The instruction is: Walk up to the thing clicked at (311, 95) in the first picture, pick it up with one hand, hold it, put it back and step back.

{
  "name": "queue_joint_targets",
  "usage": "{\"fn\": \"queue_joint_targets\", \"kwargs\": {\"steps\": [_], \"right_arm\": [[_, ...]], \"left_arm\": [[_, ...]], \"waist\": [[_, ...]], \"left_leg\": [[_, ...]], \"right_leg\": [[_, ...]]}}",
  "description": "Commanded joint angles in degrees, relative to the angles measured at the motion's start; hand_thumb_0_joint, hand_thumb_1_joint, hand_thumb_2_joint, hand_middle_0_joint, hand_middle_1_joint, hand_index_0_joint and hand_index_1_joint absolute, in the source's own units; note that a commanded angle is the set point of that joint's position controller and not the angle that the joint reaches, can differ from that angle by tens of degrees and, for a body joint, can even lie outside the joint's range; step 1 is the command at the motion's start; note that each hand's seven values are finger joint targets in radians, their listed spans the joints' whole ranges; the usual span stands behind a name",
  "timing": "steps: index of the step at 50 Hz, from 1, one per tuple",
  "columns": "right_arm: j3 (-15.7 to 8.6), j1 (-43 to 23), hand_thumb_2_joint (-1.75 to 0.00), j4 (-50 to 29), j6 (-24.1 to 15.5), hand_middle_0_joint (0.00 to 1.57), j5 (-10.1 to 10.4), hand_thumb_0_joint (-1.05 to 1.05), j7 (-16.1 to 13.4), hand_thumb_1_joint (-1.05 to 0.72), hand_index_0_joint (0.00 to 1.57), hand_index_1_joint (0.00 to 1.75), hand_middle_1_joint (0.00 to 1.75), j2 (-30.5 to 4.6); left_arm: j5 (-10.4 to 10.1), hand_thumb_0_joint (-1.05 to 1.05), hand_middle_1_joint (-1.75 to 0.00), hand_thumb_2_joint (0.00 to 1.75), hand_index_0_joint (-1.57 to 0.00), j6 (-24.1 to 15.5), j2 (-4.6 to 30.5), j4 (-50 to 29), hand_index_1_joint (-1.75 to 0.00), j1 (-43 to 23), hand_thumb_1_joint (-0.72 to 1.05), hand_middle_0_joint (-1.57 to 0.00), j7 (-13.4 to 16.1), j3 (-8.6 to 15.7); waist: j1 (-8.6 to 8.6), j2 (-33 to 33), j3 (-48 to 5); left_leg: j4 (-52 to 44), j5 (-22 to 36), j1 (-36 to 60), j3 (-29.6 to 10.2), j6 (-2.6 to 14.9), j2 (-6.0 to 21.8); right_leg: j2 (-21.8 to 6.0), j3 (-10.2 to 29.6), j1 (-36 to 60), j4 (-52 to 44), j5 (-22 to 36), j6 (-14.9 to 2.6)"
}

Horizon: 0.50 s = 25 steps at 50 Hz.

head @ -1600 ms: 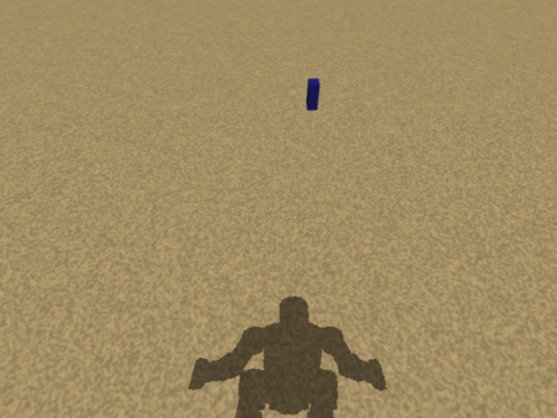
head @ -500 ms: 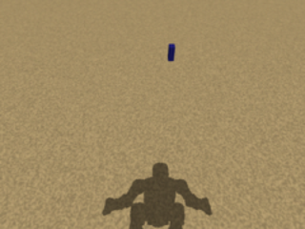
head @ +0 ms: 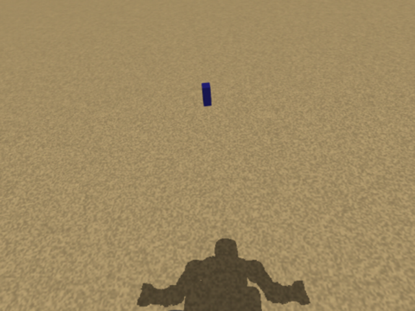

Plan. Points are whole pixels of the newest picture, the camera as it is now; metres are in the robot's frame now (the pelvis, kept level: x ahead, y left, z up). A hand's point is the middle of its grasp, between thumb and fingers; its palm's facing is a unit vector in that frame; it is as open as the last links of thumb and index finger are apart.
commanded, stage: walk up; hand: left
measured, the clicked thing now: (206, 94) +1.80 +0.14 -0.68
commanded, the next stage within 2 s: none
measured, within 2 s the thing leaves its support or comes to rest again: neither
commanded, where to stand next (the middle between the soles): +1.43 -0.03 m, yaw -5 degrees
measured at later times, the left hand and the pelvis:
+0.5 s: hand (117, 225) +0.35 +0.29 -0.14, palm faces -0.10 -0.94 -0.33, open 7.4 cm; pelvis +0.29 +0.02 +0.01, yaw -4 degrees
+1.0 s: hand (162, 143) +0.64 +0.20 -0.11, palm faces -0.06 -0.92 -0.39, open 7.4 cm; pelvis +0.57 -0.06 +0.01, yaw -5 degrees
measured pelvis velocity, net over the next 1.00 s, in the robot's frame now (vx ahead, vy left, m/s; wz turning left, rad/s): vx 0.57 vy -0.06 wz -0.09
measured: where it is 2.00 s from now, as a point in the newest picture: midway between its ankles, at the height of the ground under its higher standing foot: (230, 175)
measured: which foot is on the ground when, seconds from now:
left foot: up 0.00-0.30, down 0.32-0.80, up 0.82-1.00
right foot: down 0.00-0.36, up 0.38-0.74, down 0.76-1.00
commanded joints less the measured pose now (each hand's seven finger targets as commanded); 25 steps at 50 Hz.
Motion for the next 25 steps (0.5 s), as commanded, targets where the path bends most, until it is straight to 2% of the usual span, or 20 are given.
{"fn": "queue_joint_targets", "kwargs": {"steps": [1, 2, 5, 6, 8, 9, 11, 13, 14, 15, 16, 17, 18, 19, 20, 21, 22, 23, 24, 25], "right_arm": [[-2.3, -0.9, -0.90, -5.9, -2.4, 0.20, 0.8, 0.00, 0.9, -0.90, 0.20, 0.30, 0.30, -10.6], [-2.4, -1.2, -0.90, -6.3, -2.1, 0.20, 0.6, 0.00, 1.3, -0.90, 0.20, 0.30, 0.30, -10.3], [-2.6, -5.6, -0.90, -9.1, -1.9, 0.20, 0.1, 0.00, 2.0, -0.90, 0.20, 0.30, 0.30, -9.6], [-2.6, -7.3, -0.90, -10.0, -2.0, 0.20, -0.1, 0.00, 2.1, -0.90, 0.20, 0.30, 0.30, -9.5], [-2.2, -11.8, -0.90, -11.8, -2.4, 0.20, -0.4, 0.00, 2.1, -0.90, 0.20, 0.30, 0.30, -8.3], [-2.0, -14.0, -0.90, -12.7, -2.7, 0.20, -0.4, 0.00, 2.1, -0.90, 0.20, 0.30, 0.30, -7.7], [-1.8, -16.0, -0.90, -13.6, -3.3, 0.20, -0.2, 0.00, 1.9, -0.90, 0.20, 0.30, 0.30, -6.5], [-2.0, -15.2, -0.90, -13.5, -3.4, 0.20, 0.0, 0.00, 1.6, -0.90, 0.20, 0.30, 0.30, -5.7], [-2.3, -12.3, -0.90, -12.7, -3.5, 0.20, -0.1, 0.00, 1.3, -0.90, 0.20, 0.30, 0.30, -5.7], [-2.9, -5.4, -0.90, -10.7, -3.6, 0.20, -0.2, 0.00, 0.9, -0.90, 0.20, 0.30, 0.30, -6.7], [-4.2, 5.5, -0.90, -8.0, -3.9, 0.20, -1.1, 0.00, 0.3, -0.90, 0.20, 0.30, 0.30, -9.7], [-6.2, 14.3, -0.90, -6.5, -4.0, 0.20, -2.2, 0.00, -0.4, -0.90, 0.20, 0.30, 0.30, -13.9], [-7.1, 16.8, -0.90, -8.0, -4.3, 0.20, -1.9, 0.00, -1.0, -0.90, 0.20, 0.30, 0.30, -17.5], [-7.6, 13.6, -0.90, -8.8, -4.2, 0.20, 0.6, 0.00, -1.1, -0.90, 0.20, 0.30, 0.30, -18.0], [-7.3, 10.4, -0.90, -9.9, -3.8, 0.20, 1.1, 0.00, -1.2, -0.90, 0.20, 0.30, 0.30, -15.9], [-5.8, 6.4, -0.90, -11.2, -3.8, 0.20, 1.4, 0.00, -1.4, -0.90, 0.20, 0.30, 0.30, -13.4], [-4.6, 3.3, -0.90, -12.2, -4.0, 0.20, 1.4, 0.00, -1.6, -0.90, 0.20, 0.30, 0.30, -11.8], [-3.7, 2.5, -0.90, -12.2, -4.3, 0.20, 1.7, 0.00, -1.6, -0.90, 0.20, 0.30, 0.30, -10.4], [-3.4, 2.6, -0.90, -12.0, -4.7, 0.20, 1.9, 0.00, -1.5, -0.90, 0.20, 0.30, 0.30, -10.3], [-3.2, 2.1, -0.90, -12.4, -5.1, 0.20, 1.7, 0.00, -1.4, -0.90, 0.20, 0.30, 0.30, -10.2]], "left_arm": [[-1.0, 0.00, -0.30, 0.90, -0.20, -2.6, 17.3, -4.9, -0.30, -4.1, 0.90, -0.20, 2.2, 3.2], [-1.3, 0.00, -0.30, 0.90, -0.20, -2.9, 16.6, -5.0, -0.30, -3.8, 0.90, -0.20, 2.2, 2.9], [-1.2, 0.00, -0.30, 0.90, -0.20, -3.5, 16.9, -5.9, -0.30, -1.8, 0.90, -0.20, 2.2, 2.9], [-1.2, 0.00, -0.30, 0.90, -0.20, -3.6, 17.1, -6.0, -0.30, -0.8, 0.90, -0.20, 2.2, 3.0], [-1.0, 0.00, -0.30, 0.90, -0.20, -3.5, 16.8, -6.0, -0.30, 1.2, 0.90, -0.20, 2.1, 3.2], [-1.0, 0.00, -0.30, 0.90, -0.20, -3.3, 16.7, -5.5, -0.30, 3.0, 0.90, -0.20, 2.1, 3.2], [-0.9, 0.00, -0.30, 0.90, -0.20, -2.7, 16.5, -4.8, -0.30, 5.8, 0.90, -0.20, 2.2, 3.0], [-1.0, 0.00, -0.30, 0.90, -0.20, -2.3, 17.0, -5.3, -0.30, 4.7, 0.90, -0.20, 2.4, 2.4], [-1.2, 0.00, -0.30, 0.90, -0.20, -2.1, 17.0, -5.6, -0.30, 3.7, 0.90, -0.20, 2.5, 2.4], [-1.3, 0.00, -0.30, 0.90, -0.20, -2.0, 16.9, -6.3, -0.30, 2.7, 0.90, -0.20, 2.8, 2.3], [-1.3, 0.00, -0.30, 0.90, -0.20, -1.7, 14.9, -7.3, -0.30, 3.7, 0.90, -0.20, 3.1, 1.7], [-1.6, 0.00, -0.30, 0.90, -0.20, -1.6, 11.2, -7.9, -0.30, 6.5, 0.90, -0.20, 3.4, 0.3], [-2.7, 0.00, -0.30, 0.90, -0.20, -1.8, 8.6, -8.6, -0.30, 9.4, 0.90, -0.20, 3.6, -0.3], [-2.6, 0.00, -0.30, 0.90, -0.20, -1.6, 15.1, -7.6, -0.30, 7.7, 0.90, -0.20, 4.5, 1.1], [-2.3, 0.00, -0.30, 0.90, -0.20, -2.0, 16.8, -7.5, -0.30, 3.8, 0.90, -0.20, 4.4, 0.5], [-2.3, 0.00, -0.30, 0.90, -0.20, -2.3, 15.9, -7.6, -0.30, 1.5, 0.90, -0.20, 3.9, 0.3], [-2.4, 0.00, -0.30, 0.90, -0.20, -2.4, 14.4, -7.0, -0.30, 2.8, 0.90, -0.20, 3.4, 0.3], [-2.7, 0.00, -0.30, 0.90, -0.20, -2.1, 13.3, -6.3, -0.30, 4.1, 0.90, -0.20, 2.8, 0.4], [-2.5, 0.00, -0.30, 0.90, -0.20, -1.6, 12.5, -6.2, -0.30, 5.2, 0.90, -0.20, 2.4, 0.5], [-2.1, 0.00, -0.30, 0.90, -0.20, -1.3, 12.1, -6.2, -0.30, 5.6, 0.90, -0.20, 2.0, 0.6]], "waist": [[-2.78, -10.9, 7.7], [-2.75, -10.7, 8.0], [-1.53, -9.0, 7.5], [-0.72, -8.2, 7.3], [1.01, -7.0, 6.7], [2.26, -7.0, 6.4], [3.66, -6.9, 5.0], [2.59, -8.6, 4.0], [0.84, -8.5, 3.0], [-2.39, -6.6, -0.3], [-6.98, -1.3, -7.1], [-10.79, 7.7, -12.6], [-10.64, 15.3, -16.9], [-9.75, 8.7, -17.0], [-9.43, 4.2, -12.3], [-7.85, 0.2, -7.4], [-5.72, 0.0, -4.3], [-4.38, 0.3, -1.8], [-3.32, 1.1, -0.6], [-2.80, 1.7, 0.0]], "left_leg": [[-4.7, 8.9, -11.0, -4.8, -0.03, 4.9], [-6.8, 10.7, -11.7, -4.0, -0.45, 4.6], [-14.1, 12.9, -14.4, -2.8, -2.60, 4.8], [-16.5, 14.0, -15.2, -2.3, -3.05, 4.6], [-23.7, 15.3, -15.6, -1.2, -3.17, 4.3], [-27.4, 15.5, -14.9, -0.2, -3.08, 3.5], [-32.3, 17.0, -11.1, 1.9, -2.34, 1.6], [-34.2, 17.7, -3.0, 3.3, -0.99, 0.2], [-35.5, 17.2, 1.4, 4.6, -0.24, -1.4], [-37.6, 17.0, 9.3, 5.3, 0.79, -2.9], [-38.1, 14.2, 23.7, 3.8, 3.59, -3.1], [-38.3, 5.9, 37.8, -5.9, 6.87, 4.3], [-42.9, 0.1, 48.1, -35.4, 12.26, 20.1], [-47.3, -3.5, 45.5, -42.4, 17.54, 23.2], [-48.2, -1.8, 39.2, -35.3, 16.91, 21.9], [-48.4, 7.1, 30.3, -23.3, 13.36, 17.7], [-48.2, 12.7, 23.9, -15.9, 10.80, 14.9], [-49.3, 17.1, 18.1, -10.6, 9.54, 12.7], [-50.1, 18.9, 14.9, -8.2, 9.25, 11.7], [-50.5, 20.1, 13.4, -6.3, 9.79, 11.2]], "right_leg": [[-13.8, 22.3, -0.2, -26.8, -17.4, -7.26], [-12.8, 20.0, 0.3, -27.2, -16.2, -7.46], [-12.8, 17.4, 2.8, -28.1, -14.0, -9.62], [-12.5, 16.7, 4.3, -27.8, -12.8, -9.57], [-11.1, 13.3, 8.9, -25.6, -4.0, -8.90], [-10.1, 11.7, 11.2, -23.7, 1.8, -8.25], [-9.6, 9.5, 13.8, -20.0, 15.7, -7.36], [-10.7, 8.6, 11.0, -18.1, 20.9, -7.88], [-10.2, 7.4, 10.1, -14.4, 25.7, -7.68], [-9.2, 5.8, 9.5, -5.6, 30.2, -6.81], [-6.7, 4.6, 4.4, 9.1, 29.7, -4.89], [-3.3, 2.5, -9.1, 24.5, 18.8, -2.59], [6.6, 5.4, -24.7, 35.8, -12.2, -0.33], [2.9, 11.8, -26.8, 39.9, -13.2, -2.38], [0.0, 12.7, -27.6, 41.3, -9.8, -2.12], [-1.3, 14.4, -24.4, 39.5, -5.4, -1.60], [-2.9, 13.4, -21.3, 36.1, -3.4, -1.39], [-3.5, 11.7, -18.5, 33.6, -1.6, -1.02], [-3.7, 10.8, -16.2, 31.7, -0.5, -0.27], [-3.7, 9.5, -15.3, 30.4, 0.0, 0.56]]}}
